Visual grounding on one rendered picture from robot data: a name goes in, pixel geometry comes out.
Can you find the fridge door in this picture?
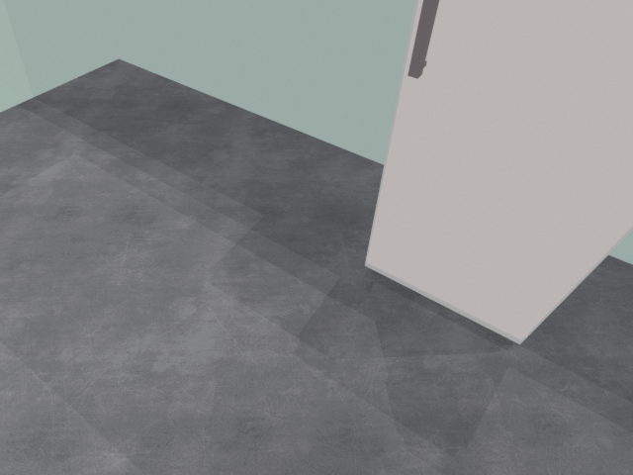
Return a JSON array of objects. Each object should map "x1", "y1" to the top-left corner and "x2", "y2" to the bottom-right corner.
[{"x1": 367, "y1": 0, "x2": 633, "y2": 340}]

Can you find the handle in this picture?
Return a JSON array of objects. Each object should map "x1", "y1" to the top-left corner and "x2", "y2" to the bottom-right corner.
[{"x1": 408, "y1": 0, "x2": 439, "y2": 79}]

